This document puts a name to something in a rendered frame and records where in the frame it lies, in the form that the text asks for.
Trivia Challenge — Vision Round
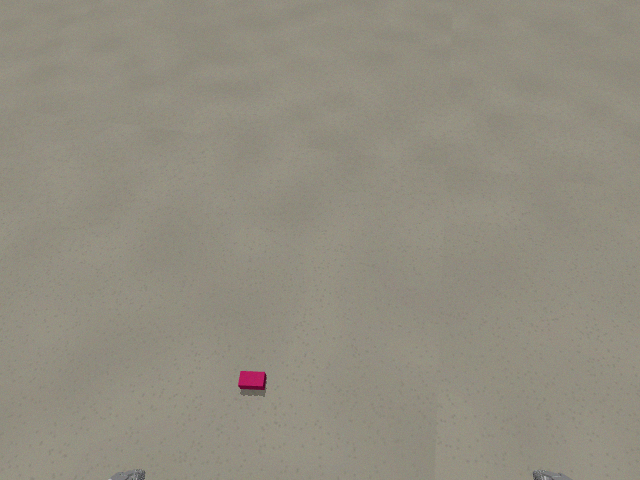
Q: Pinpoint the small box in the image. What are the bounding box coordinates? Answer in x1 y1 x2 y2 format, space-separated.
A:
238 371 266 390

